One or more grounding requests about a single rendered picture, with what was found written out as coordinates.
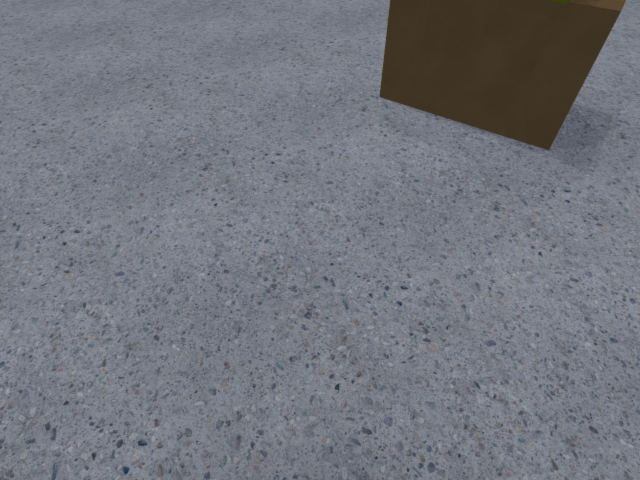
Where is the pedestal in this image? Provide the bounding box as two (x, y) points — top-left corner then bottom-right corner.
(380, 0), (626, 150)

